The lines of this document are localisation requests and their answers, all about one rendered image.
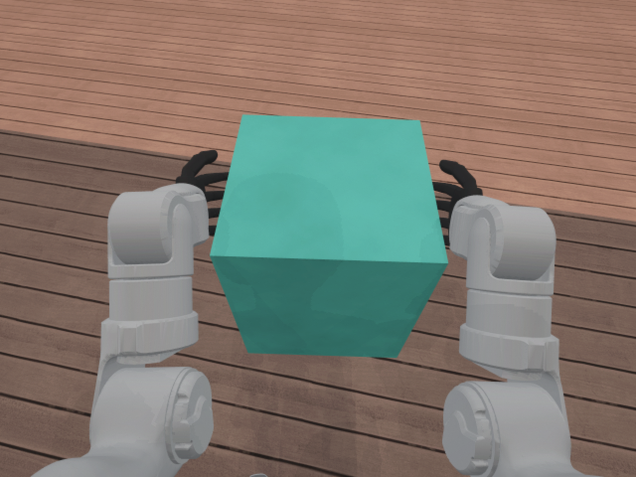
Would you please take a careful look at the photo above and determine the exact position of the right robot forearm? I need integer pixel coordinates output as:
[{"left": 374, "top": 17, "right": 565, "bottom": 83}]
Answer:
[{"left": 449, "top": 195, "right": 571, "bottom": 452}]

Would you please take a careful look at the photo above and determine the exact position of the right robot hand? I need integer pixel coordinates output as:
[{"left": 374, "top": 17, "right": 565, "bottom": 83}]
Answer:
[{"left": 432, "top": 160, "right": 483, "bottom": 246}]

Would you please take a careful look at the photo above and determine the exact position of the left robot hand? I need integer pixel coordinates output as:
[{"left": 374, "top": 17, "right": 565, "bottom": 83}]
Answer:
[{"left": 176, "top": 150, "right": 229, "bottom": 236}]

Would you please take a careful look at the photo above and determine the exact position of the left robot upper arm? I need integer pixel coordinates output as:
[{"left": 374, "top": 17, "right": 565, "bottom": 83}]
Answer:
[{"left": 31, "top": 367, "right": 214, "bottom": 477}]

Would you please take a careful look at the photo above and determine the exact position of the left robot forearm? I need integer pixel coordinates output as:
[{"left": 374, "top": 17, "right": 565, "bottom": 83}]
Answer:
[{"left": 89, "top": 183, "right": 210, "bottom": 446}]

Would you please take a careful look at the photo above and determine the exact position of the right robot upper arm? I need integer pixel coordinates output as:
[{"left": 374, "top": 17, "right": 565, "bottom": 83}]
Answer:
[{"left": 442, "top": 381, "right": 602, "bottom": 477}]

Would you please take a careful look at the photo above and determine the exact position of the carton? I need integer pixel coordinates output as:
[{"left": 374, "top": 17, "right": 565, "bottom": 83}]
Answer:
[{"left": 210, "top": 114, "right": 448, "bottom": 358}]

